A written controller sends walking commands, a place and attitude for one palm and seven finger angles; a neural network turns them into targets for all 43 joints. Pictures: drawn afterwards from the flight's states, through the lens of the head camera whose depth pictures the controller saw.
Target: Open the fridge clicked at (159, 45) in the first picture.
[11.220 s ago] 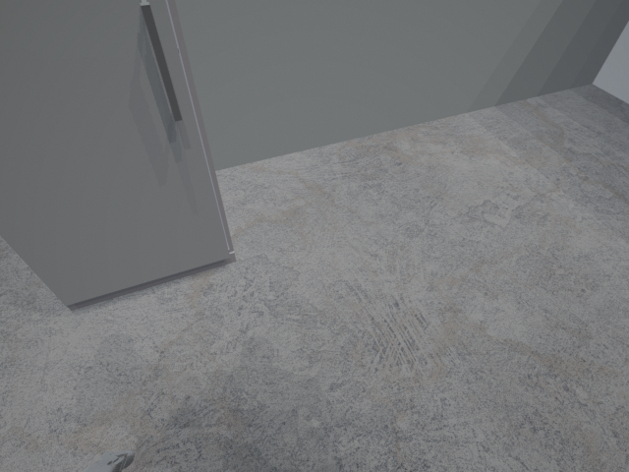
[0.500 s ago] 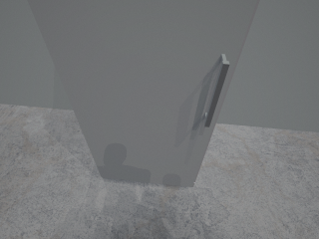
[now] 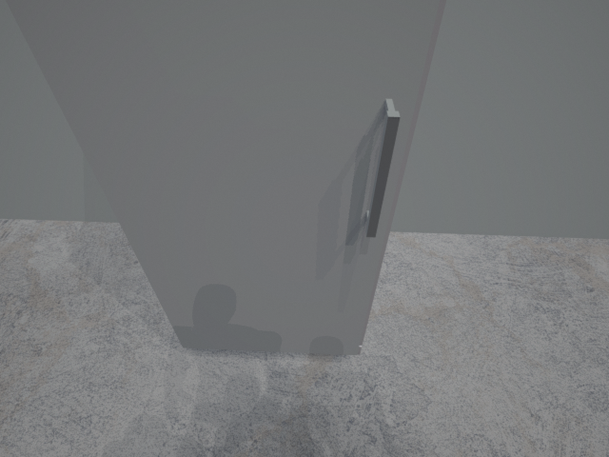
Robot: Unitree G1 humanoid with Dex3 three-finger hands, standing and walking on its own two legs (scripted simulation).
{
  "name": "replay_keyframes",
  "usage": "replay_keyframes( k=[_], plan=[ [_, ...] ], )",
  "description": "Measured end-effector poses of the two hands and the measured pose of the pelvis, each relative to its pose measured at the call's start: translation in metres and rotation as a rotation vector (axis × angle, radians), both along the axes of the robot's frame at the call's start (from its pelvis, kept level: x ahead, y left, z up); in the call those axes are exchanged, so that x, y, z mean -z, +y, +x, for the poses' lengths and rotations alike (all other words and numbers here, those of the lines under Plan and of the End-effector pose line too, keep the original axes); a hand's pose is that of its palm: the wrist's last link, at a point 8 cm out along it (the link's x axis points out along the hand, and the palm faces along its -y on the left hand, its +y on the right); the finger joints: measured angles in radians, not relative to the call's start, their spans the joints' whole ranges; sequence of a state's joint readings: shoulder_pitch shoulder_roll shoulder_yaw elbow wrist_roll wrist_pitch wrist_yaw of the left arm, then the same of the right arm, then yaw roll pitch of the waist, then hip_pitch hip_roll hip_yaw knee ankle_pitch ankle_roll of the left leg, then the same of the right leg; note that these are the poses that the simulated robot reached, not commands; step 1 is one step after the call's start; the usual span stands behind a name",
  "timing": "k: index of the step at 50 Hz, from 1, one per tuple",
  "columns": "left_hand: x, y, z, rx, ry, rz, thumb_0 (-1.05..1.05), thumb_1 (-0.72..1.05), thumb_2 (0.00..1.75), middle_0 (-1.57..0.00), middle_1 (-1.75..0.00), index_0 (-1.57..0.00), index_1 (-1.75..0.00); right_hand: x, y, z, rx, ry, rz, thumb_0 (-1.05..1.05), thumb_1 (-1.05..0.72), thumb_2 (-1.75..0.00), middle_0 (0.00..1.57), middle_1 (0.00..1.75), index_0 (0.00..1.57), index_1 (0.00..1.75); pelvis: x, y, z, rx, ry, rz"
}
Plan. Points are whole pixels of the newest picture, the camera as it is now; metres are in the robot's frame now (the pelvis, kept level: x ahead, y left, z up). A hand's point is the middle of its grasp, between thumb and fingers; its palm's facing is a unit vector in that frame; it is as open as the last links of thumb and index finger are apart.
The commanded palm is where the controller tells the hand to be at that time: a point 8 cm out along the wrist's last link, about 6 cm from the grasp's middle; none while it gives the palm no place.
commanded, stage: look again from close up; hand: right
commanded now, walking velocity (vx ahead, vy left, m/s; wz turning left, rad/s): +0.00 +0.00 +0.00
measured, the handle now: (379, 175) +0.55 -0.10 +0.08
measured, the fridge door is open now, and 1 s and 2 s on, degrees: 0 0 0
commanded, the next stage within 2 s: raise the hand to about handle height in 1.94 s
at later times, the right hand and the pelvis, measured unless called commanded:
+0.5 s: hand out of the picture +0.03 -0.21 -0.17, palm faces -0.01 +0.96 -0.27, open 7.4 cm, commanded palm none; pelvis +0.02 +0.01 +0.00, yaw -1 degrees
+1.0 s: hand out of the picture +0.14 -0.18 -0.15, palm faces -0.02 +0.95 -0.30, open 7.4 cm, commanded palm none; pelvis +0.07 +0.04 +0.01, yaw -1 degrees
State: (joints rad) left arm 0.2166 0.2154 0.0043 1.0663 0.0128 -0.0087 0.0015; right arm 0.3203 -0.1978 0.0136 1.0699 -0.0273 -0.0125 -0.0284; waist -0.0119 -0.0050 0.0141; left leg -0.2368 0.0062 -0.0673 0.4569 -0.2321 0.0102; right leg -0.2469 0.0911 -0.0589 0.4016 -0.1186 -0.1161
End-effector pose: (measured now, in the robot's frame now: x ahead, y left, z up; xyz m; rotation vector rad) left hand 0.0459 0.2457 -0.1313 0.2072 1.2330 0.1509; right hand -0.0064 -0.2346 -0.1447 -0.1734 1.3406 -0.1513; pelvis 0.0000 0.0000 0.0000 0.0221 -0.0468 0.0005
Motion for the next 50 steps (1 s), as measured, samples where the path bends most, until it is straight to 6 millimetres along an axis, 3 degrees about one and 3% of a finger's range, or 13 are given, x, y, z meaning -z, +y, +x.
replay_keyframes(
  k=[8, 23, 32, 50],
  plan=[
    [-0.005, 0.006, 0.018, 0.026, -0.024, 0.019, 0.0, 0.9, 0.9, -0.2, -0.3, -0.2, -0.3, -0.002, -0.01, 0.003, 0.003, -0.006, -0.018, 0.0, -0.91, -0.9, 0.2, 0.29, 0.2, 0.3, -0.001, -0.001, 0.003, 0.009, 0.006, -0.004],
    [-0.006, 0.027, 0.016, 0.023, 0.049, 0.046, 0.0, 0.9, 0.9, -0.2, -0.3, -0.2, -0.3, -0.01, -0.021, 0.023, -0.01, 0.016, -0.061, 0.0, -0.91, -0.9, 0.2, 0.29, 0.2, 0.3, -0.003, 0.007, 0.02, 0.02, 0.025, -0.018],
    [-0.005, 0.037, 0.029, 0.024, 0.065, 0.037, 0.0, 0.9, 0.9, -0.2, -0.3, -0.2, -0.3, -0.015, -0.014, 0.056, -0.031, -0.007, -0.075, 0.0, -0.91, -0.9, 0.2, 0.29, 0.2, 0.3, -0.005, 0.018, 0.037, 0.02, 0.035, -0.022],
    [-0.009, 0.065, 0.089, 0.054, 0.002, 0.047, 0.0, 0.9, 0.9, -0.2, -0.3, -0.2, -0.3, -0.026, 0.006, 0.136, -0.067, -0.121, -0.095, 0.0, -0.9, -0.9, 0.2, 0.3, 0.2, 0.3, -0.007, 0.041, 0.068, 0.02, 0.04, -0.028]
  ],
)
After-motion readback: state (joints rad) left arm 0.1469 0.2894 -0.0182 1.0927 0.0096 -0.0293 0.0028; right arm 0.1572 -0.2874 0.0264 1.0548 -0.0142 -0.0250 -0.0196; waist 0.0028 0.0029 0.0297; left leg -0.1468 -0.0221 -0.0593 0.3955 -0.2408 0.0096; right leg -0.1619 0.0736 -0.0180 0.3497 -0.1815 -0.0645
